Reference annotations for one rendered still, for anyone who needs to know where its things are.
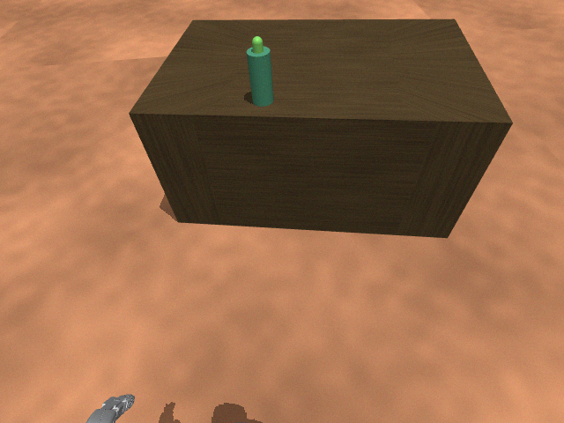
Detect left robot hand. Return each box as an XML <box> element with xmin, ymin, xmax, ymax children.
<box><xmin>86</xmin><ymin>394</ymin><xmax>135</xmax><ymax>423</ymax></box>

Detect bottle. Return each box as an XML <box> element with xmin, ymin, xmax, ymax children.
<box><xmin>247</xmin><ymin>36</ymin><xmax>274</xmax><ymax>107</ymax></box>

